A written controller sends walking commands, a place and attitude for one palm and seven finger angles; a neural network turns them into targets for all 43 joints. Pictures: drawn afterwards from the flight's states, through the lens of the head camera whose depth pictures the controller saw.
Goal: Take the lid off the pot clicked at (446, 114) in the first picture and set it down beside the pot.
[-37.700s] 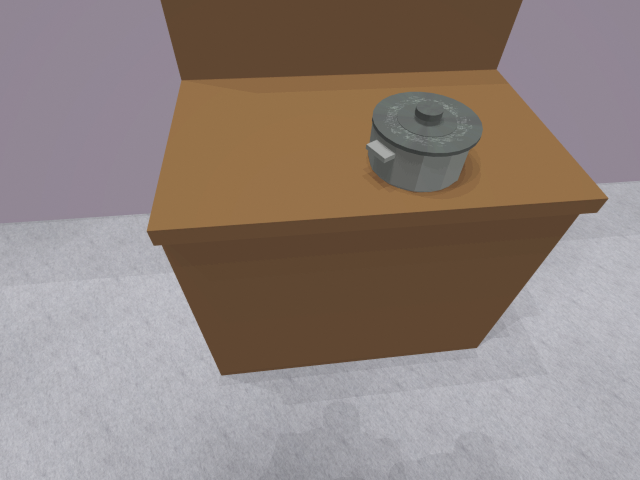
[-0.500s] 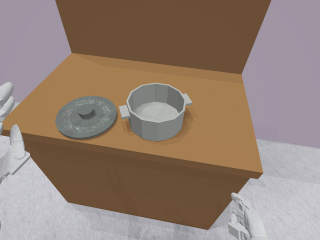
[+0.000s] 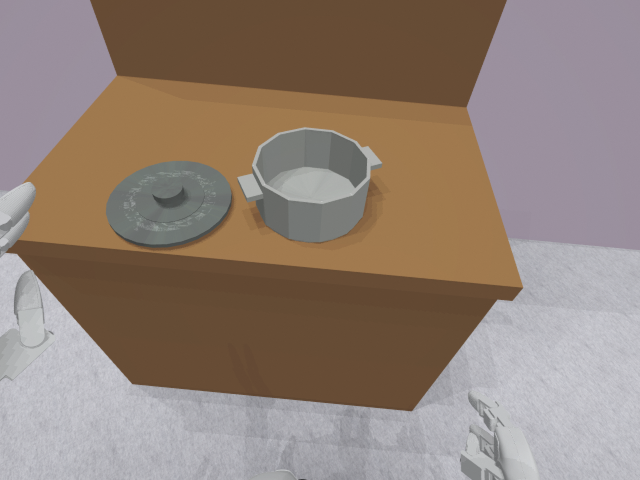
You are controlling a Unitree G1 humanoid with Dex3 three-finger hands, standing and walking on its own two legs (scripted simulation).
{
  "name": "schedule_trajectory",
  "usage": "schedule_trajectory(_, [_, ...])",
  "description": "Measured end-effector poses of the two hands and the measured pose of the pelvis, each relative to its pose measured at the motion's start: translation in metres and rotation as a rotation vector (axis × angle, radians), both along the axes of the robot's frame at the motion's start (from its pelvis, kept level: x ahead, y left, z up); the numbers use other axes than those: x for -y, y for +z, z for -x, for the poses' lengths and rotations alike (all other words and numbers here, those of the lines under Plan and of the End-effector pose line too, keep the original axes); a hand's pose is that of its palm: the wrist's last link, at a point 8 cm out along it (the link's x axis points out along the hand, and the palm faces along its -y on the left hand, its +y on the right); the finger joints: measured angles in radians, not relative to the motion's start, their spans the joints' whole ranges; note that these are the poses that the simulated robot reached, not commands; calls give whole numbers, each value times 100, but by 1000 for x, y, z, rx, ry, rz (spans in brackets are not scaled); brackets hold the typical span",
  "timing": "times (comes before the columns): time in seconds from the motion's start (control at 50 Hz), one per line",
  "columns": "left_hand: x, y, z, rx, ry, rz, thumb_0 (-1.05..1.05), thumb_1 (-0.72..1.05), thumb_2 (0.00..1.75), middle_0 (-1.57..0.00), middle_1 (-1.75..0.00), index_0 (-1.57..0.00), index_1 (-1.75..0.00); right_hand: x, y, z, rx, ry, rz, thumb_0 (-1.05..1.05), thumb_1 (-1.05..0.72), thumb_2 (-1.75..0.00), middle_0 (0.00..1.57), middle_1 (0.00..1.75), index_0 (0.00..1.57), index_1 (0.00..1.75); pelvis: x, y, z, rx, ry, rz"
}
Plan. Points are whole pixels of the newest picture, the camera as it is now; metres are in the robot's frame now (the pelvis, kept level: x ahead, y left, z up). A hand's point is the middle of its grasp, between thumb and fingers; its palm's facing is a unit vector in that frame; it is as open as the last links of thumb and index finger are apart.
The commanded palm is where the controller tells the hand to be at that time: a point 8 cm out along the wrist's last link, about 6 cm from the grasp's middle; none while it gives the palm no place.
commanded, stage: step back with the hand held close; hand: left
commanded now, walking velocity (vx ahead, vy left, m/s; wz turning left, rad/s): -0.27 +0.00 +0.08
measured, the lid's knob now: (168, 190) +0.54 +0.30 +0.01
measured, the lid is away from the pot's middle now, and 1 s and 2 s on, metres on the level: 0.24 0.24 0.24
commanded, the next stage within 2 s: stop stepping back and stand still in 0.44 s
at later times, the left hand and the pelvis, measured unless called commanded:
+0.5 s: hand out of the picture +0.02 +0.28 +0.21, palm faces +0.52 -0.78 -0.35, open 7.4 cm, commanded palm -0.07 +0.31 +0.20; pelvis -0.16 +0.01 -0.04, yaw +10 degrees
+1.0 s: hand out of the picture -0.16 +0.35 +0.21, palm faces +0.24 -0.87 -0.42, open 7.4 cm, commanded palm -0.22 +0.40 +0.20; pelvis -0.35 +0.12 +0.02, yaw +0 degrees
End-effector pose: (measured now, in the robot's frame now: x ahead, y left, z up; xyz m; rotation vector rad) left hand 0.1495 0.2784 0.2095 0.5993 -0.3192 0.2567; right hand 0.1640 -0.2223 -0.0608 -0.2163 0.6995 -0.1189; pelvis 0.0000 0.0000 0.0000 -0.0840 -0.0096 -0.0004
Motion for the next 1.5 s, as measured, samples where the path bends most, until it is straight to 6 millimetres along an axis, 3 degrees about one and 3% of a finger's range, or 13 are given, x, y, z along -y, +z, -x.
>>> schedule_trajectory(0.18, [-2,-22,51,3,46,75,2,89,89,-21,-30,-22,-31,6,3,43,16,28,38,2,-91,-90,20,30,20,30,6,-7,41,20,56,-4])
schedule_trajectory(0.34, [-7,-20,102,225,-36,47,2,89,89,-21,-30,-22,-31,12,-4,81,37,29,153,2,-91,-90,20,30,20,30,-7,-36,83,53,66,32])
schedule_trajectory(0.44, [-24,-2,138,357,-13,0,2,89,89,-21,-30,-22,-31,-11,-18,113,40,57,82,2,-91,-90,20,30,20,30,-12,-42,124,57,115,39])
schedule_trajectory(0.52, [-44,8,186,350,69,-5,2,89,89,-21,-30,-22,-31,-39,-27,144,-10,121,19,2,-91,-90,20,30,20,30,-16,-36,167,6,181,42])
schedule_trajectory(0.6, [-59,-18,241,225,114,-4,1,89,89,-20,-30,-21,-30,-57,-48,177,-42,144,-19,2,-91,-90,20,30,20,30,-30,-49,208,27,183,24])
schedule_trajectory(0.72, [-80,-17,307,325,66,93,2,89,89,-21,-30,-22,-31,-96,-10,229,-26,136,59,2,-91,-90,20,30,20,30,-59,-32,239,-9,119,-2])
schedule_trajectory(0.88, [-118,14,310,286,-41,89,2,89,90,-20,-30,-21,-30,-137,35,303,108,99,-5,2,-91,-90,20,30,20,30,-98,4,325,30,48,4])
schedule_trajectory(1.08, [-132,11,373,7,-110,33,2,89,89,-21,-30,-22,-31,-122,43,408,-52,-48,59,2,-90,-90,20,30,20,30,-127,27,367,-30,-5,41])
schedule_trajectory(1.26, [-155,1,408,124,-16,4,2,89,89,-21,-30,-22,-31,-124,-4,429,-18,-54,66,2,-91,-90,20,30,20,30,-145,-12,408,8,3,18])
schedule_trajectory(1.34, [-170,-7,413,238,-10,117,2,89,89,-21,-30,-22,-31,-142,3,438,-36,-85,61,2,-91,-90,20,30,20,30,-154,-11,404,4,-33,-5])
schedule_trajectory(1.4, [-188,-57,379,102,37,212,1,89,90,-20,-30,-21,-30,-150,-2,439,-22,-36,75,2,-91,-90,20,30,20,30,-172,-19,407,-16,-4,-18])
schedule_trajectory(1.46, [-190,-161,338,-332,61,339,0,90,90,-19,-30,-20,-30,-153,-32,452,-52,-50,78,1,-91,-90,20,30,20,30,-194,-36,419,-33,16,-9])
schedule_trajectory(1.5, [-176,-228,335,-646,52,391,1,91,90,-19,-29,-20,-30,-157,-45,477,-139,-82,61,1,-91,-90,20,30,20,30,-198,-34,423,-22,22,-35])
